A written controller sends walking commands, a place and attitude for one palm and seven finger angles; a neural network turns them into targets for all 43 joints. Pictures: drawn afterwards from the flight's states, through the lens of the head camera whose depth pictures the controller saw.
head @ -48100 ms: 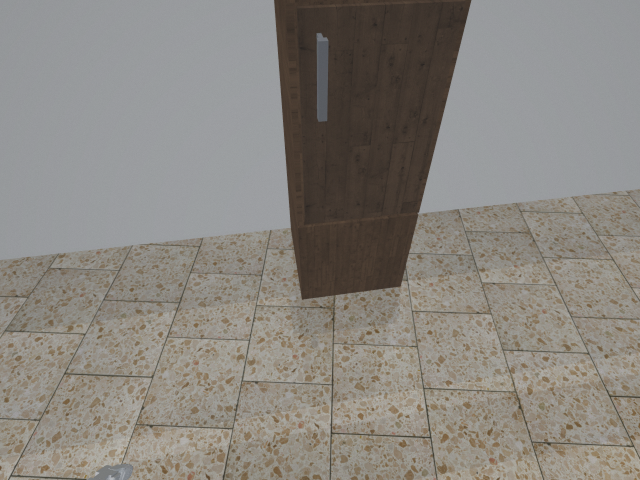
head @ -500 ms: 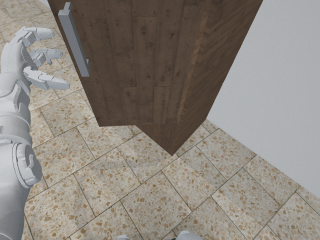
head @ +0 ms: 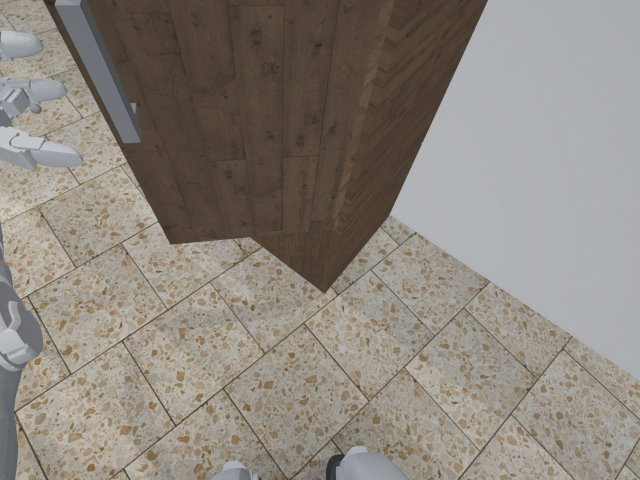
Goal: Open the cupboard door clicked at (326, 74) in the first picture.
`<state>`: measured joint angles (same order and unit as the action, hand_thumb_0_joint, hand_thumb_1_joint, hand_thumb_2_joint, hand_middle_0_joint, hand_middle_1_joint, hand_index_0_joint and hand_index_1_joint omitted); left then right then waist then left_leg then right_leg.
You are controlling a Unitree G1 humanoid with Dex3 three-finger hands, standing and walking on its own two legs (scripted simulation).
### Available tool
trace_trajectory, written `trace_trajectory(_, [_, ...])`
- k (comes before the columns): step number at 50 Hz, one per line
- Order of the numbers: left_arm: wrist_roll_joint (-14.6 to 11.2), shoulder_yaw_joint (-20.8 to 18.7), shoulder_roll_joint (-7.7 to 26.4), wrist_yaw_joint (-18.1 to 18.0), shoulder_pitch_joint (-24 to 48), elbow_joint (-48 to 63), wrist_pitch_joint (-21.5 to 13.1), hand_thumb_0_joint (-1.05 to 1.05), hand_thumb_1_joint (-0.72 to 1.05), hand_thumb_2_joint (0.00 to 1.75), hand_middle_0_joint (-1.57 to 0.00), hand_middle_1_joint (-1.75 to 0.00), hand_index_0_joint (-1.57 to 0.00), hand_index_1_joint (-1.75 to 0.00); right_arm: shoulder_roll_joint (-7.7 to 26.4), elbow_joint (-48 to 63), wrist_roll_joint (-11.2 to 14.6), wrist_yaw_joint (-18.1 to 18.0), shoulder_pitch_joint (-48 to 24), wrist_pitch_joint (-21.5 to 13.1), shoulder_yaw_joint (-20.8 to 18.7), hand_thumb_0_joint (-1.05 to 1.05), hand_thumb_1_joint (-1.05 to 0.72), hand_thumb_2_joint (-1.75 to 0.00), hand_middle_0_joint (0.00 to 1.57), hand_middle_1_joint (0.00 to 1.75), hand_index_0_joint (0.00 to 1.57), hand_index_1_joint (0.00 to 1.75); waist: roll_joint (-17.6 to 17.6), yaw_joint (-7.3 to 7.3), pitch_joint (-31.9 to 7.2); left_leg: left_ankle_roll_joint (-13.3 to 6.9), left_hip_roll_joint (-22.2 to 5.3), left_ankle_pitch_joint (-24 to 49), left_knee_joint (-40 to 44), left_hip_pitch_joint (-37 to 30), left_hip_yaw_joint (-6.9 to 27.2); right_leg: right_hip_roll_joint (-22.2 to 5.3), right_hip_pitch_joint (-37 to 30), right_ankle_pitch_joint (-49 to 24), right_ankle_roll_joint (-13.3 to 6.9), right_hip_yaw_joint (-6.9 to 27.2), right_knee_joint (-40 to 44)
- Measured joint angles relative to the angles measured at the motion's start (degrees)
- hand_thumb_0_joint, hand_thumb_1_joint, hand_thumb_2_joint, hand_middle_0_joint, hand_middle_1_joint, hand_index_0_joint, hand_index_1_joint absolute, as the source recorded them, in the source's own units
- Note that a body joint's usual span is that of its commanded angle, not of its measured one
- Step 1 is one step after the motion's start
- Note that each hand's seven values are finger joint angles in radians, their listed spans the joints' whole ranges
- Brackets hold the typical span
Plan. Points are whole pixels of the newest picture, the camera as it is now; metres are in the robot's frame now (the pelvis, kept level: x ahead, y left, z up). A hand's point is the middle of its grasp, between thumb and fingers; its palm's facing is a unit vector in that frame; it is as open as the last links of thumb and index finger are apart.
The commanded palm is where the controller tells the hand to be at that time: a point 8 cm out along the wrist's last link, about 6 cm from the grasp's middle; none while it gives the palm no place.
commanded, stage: move the hooked fingers beside the handle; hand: left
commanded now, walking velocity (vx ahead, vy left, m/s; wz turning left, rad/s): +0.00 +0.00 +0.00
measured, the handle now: (108, 68) +0.57 +0.19 +0.14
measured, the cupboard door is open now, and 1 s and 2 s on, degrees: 47 47 48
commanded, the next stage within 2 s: slide the fingers in behind the handle in 0.40 s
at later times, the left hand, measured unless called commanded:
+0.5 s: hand (51, 112) +0.51 +0.24 +0.13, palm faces +0.05 -1.00 -0.01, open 14.0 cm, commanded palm +0.48 +0.29 +0.13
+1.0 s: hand (87, 109) +0.51 +0.21 +0.14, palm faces +0.03 -1.00 -0.01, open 14.0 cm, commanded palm +0.48 +0.25 +0.13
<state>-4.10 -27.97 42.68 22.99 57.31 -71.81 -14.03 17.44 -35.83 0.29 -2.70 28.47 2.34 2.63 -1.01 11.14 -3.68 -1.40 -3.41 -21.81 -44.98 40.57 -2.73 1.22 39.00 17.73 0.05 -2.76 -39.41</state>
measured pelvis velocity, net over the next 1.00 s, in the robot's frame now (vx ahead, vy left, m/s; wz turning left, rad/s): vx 0.00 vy -0.01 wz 0.02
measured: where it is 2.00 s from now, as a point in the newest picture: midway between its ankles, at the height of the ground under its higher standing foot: outside the picture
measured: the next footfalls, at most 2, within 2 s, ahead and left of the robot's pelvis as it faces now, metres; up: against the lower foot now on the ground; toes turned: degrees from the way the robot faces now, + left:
none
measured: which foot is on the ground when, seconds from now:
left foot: down 0.00-1.00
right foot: down 0.00-1.00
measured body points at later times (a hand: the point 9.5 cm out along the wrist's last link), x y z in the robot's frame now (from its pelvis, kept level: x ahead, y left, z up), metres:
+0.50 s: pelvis +0.01 +0.01 +0.00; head +0.10 +0.02 +0.44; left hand +0.50 +0.30 +0.14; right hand +0.03 -0.26 -0.11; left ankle -0.01 +0.10 -0.71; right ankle +0.00 -0.13 -0.71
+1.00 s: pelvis +0.00 -0.01 +0.00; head +0.09 +0.01 +0.44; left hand +0.50 +0.26 +0.14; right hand -0.01 -0.28 -0.11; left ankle -0.01 +0.10 -0.71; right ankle +0.00 -0.13 -0.71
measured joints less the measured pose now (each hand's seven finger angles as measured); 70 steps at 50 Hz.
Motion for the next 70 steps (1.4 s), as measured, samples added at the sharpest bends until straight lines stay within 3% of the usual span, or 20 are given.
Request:
trace_trajectory(6, [-2.3, 2.4, -3.1, 0.7, 0.0, 1.1, 0.2, -0.02, -0.5, 0.3, -0.3, -1.2, -0.29, -1.2, -0.6, -0.9, -0.1, 0.3, -1.1, 0.1, -0.1, 0.01, -0.9, -0.9, 0.21, 0.3, 0.21, 0.3, -0.1, -1.06, -1.1, -0.3, 0.5, -0.7, -0.2, -0.7, 0.5, -0.4, -1.2, 0.7, 0.4, -0.5, 0.3])
trace_trajectory(10, [-1.6, 3.8, -5.1, -0.7, -0.1, 1.1, 1.9, -0.02, -0.5, 0.3, -0.3, -1.2, -0.29, -1.2, -0.7, -0.3, -0.4, 0.6, -2.3, -0.2, -0.3, 0.01, -0.9, -0.9, 0.21, 0.3, 0.21, 0.3, -0.5, -1.28, -1.5, -0.5, 0.9, -1.0, -0.4, -0.8, 0.7, -0.8, -1.4, 1.1, 0.6, -0.7, 0.1])
trace_trajectory(17, [-1.5, 2.9, -8.6, -3.5, -3.1, 5.5, -0.1, -0.02, -0.5, 0.3, -0.3, -1.2, -0.29, -1.2, -1.6, 0.9, -0.6, 1.5, -4.0, -0.3, -0.4, 0.01, -0.9, -0.9, 0.21, 0.3, 0.21, 0.3, -0.5, -2.15, -1.9, -0.5, 0.8, -1.6, -0.4, -1.9, 0.0, -0.8, -2.1, 1.6, 0.8, 0.0, -0.3])
trace_trajectory(26, [-0.7, 2.8, -7.5, -3.9, -3.4, 3.8, 1.2, -0.02, -0.5, 0.3, -0.3, -1.2, -0.3, -1.2, -1.7, 1.4, -0.2, 1.4, -4.5, 0.3, 0.1, 0.01, -0.9, -0.9, 0.21, 0.3, 0.21, 0.3, -1.0, -2.44, -1.5, -0.3, 0.8, -1.5, -0.2, -2.7, 0.3, -0.7, -2.8, 1.8, 0.5, -0.2, -0.5])
trace_trajectory(31, [-2.5, 4.2, -8.4, -3.3, -3.4, 5.1, -0.3, -0.02, -0.5, 0.3, -0.3, -1.2, -0.29, -1.2, -1.5, 0.2, -0.1, 1.2, -3.9, 0.1, -0.2, 0.01, -0.9, -0.9, 0.21, 0.3, 0.21, 0.3, -0.8, -3.14, -1.2, 0.0, 0.8, -1.1, 0.0, -3.1, 0.7, -0.7, -3.2, 1.8, 0.2, -0.6, -0.5])
trace_trajectory(34, [-3.0, 4.5, -8.9, -2.7, -2.4, 4.0, -0.3, -0.02, -0.5, 0.3, -0.3, -1.2, -0.29, -1.2, -1.1, -0.6, 0.0, 1.1, -3.9, 0.1, -0.2, 0.01, -0.9, -0.9, 0.21, 0.3, 0.21, 0.3, -0.5, -2.95, -1.3, 0.2, 0.7, -1.0, 0.0, -3.1, 1.0, -0.7, -3.4, 1.7, 0.0, -0.9, -0.6])
trace_trajectory(39, [-1.5, 4.9, -8.8, -3.8, -1.6, 2.6, 1.1, -0.02, -0.51, 0.3, -0.3, -1.2, -0.3, -1.2, -0.4, -0.2, -0.1, 0.8, -3.9, -0.4, -0.6, 0.01, -0.9, -0.9, 0.21, 0.3, 0.21, 0.3, -0.6, -2.04, -1.0, 0.3, 0.7, -0.6, -0.1, -2.6, 1.2, -0.6, -2.8, 1.5, -0.2, -1.1, -0.8])
trace_trajectory(50, [-0.1, 3.8, -8.8, -6.4, 0.2, 1.4, -0.3, -0.02, -0.5, 0.3, -0.3, -1.2, -0.3, -1.2, -0.6, -0.2, -0.2, 0.8, -3.5, -1.3, -0.4, 0.01, -0.9, -0.9, 0.21, 0.3, 0.21, 0.3, -0.5, -0.86, -0.4, 0.5, 0.4, 0.0, -0.2, -1.7, 0.8, -0.3, -1.5, 0.9, -0.5, -0.7, -1.3])
trace_trajectory(58, [-1.4, 5.0, -10.6, -6.9, -0.5, 2.2, -0.6, -0.02, -0.5, 0.3, -0.3, -1.2, -0.3, -1.2, -1.0, -0.9, -0.2, 1.2, -2.3, -1.5, -0.5, 0.01, -0.9, -0.9, 0.21, 0.3, 0.21, 0.3, -1.0, -1.44, -1.0, 0.4, 0.4, -0.1, 0.2, -2.3, 0.5, -0.3, -1.9, 1.0, -0.4, -0.3, -1.1])
trace_trajectory(70, [-0.7, 6.3, -15.0, -10.7, -1.5, 4.3, -1.5, -0.02, -0.5, 0.3, -0.3, -1.2, -0.3, -1.2, -1.5, -1.0, -0.7, 2.0, -2.9, -2.1, -1.0, 0.01, -0.9, -0.9, 0.21, 0.3, 0.21, 0.3, -1.1, -1.95, -1.2, 0.3, 0.7, -0.4, 0.2, -2.8, 0.1, -0.6, -2.1, 1.5, -0.2, 0.0, -1.5])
